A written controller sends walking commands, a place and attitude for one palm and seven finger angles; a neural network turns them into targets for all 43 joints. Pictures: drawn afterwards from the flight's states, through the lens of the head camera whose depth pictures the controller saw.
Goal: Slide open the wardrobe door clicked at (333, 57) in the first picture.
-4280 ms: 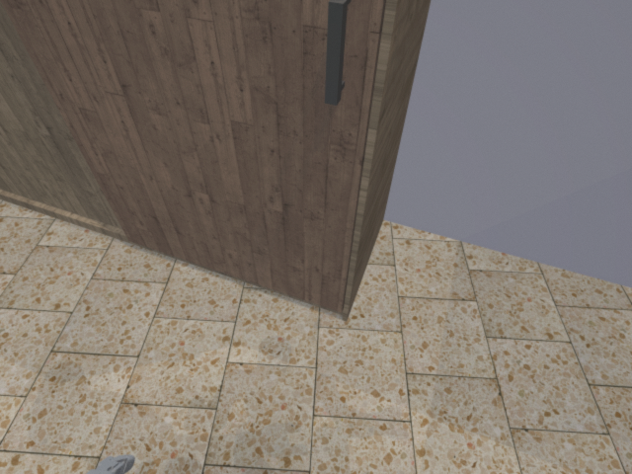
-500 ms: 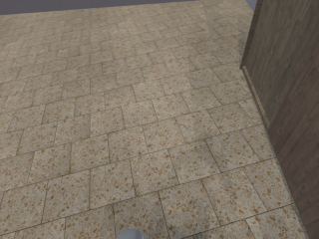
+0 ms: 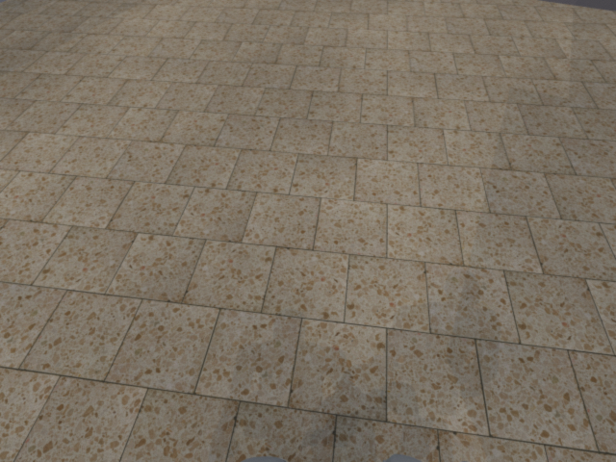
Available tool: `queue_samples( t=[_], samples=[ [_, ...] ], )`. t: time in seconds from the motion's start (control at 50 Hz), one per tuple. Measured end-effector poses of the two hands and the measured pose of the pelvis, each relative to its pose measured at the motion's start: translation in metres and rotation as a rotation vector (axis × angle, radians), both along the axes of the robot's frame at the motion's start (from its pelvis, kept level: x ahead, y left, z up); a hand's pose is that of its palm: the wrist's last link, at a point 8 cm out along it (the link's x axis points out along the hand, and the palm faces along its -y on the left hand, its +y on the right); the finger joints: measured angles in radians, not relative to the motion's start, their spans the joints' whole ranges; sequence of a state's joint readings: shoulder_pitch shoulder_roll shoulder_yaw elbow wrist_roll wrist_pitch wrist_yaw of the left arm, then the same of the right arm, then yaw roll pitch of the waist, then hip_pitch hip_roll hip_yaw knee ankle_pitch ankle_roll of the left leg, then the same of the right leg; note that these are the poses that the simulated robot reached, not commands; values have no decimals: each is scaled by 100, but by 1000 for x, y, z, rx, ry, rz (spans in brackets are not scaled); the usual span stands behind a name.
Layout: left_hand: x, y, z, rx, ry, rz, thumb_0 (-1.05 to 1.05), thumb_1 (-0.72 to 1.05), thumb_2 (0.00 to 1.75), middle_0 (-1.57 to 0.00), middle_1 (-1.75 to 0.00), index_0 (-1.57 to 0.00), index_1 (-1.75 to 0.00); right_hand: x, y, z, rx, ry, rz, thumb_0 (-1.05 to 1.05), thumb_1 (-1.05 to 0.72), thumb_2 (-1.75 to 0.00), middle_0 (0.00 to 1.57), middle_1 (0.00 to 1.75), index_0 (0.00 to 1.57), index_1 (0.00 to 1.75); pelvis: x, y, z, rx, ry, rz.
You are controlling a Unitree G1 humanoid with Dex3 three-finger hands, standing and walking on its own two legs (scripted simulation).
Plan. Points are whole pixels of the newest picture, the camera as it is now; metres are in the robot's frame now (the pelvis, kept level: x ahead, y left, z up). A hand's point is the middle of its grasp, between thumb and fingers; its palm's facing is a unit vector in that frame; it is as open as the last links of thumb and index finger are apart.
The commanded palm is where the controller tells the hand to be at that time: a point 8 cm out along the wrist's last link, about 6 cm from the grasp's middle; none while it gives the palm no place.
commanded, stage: walk to a spot facing it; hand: right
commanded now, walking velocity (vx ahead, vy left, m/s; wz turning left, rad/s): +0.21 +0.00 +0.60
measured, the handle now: out of the picture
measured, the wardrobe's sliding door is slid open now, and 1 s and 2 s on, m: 0.00 0.00 0.00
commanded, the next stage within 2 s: none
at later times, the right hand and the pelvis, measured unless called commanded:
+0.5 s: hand (520, 430) +0.22 -0.30 -0.17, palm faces -0.19 +0.96 -0.21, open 7.4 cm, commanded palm none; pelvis +0.14 -0.10 +0.02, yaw +18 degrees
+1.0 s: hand (416, 332) +0.35 -0.14 -0.13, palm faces -0.57 +0.77 -0.29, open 7.3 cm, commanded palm none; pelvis +0.13 -0.06 +0.01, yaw +38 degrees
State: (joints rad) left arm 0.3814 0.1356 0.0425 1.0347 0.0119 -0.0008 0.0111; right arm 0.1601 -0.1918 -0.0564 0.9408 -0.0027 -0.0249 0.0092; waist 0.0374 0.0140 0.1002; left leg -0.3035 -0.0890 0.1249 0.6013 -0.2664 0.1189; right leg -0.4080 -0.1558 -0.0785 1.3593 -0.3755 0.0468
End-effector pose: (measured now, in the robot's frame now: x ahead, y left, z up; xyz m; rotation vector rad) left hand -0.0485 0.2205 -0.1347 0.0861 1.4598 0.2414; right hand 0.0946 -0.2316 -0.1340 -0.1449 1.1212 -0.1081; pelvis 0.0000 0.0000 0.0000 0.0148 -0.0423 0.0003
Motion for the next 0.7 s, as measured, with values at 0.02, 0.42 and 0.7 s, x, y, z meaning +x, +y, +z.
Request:
queue_samples(
  t=[0.02,0.42,0.7],
  samples=[
    [28,0,2,3,-63,-5,1,91,90,-20,-30,-20,-30,1,-4,4,-14,19,0,0,-92,-90,20,30,20,30,7,-2,3,-3,4,14],
    [278,-58,41,112,-446,-45,0,91,90,-20,-30,-20,-30,89,-113,-5,-77,222,73,1,-91,-90,20,30,20,30,128,-87,6,-3,45,270],
    [130,-75,31,125,-184,336,0,90,90,-21,-30,-20,-30,231,-66,19,-58,85,387,1,-91,-90,20,30,20,30,146,-98,19,4,44,459]
  ],
)
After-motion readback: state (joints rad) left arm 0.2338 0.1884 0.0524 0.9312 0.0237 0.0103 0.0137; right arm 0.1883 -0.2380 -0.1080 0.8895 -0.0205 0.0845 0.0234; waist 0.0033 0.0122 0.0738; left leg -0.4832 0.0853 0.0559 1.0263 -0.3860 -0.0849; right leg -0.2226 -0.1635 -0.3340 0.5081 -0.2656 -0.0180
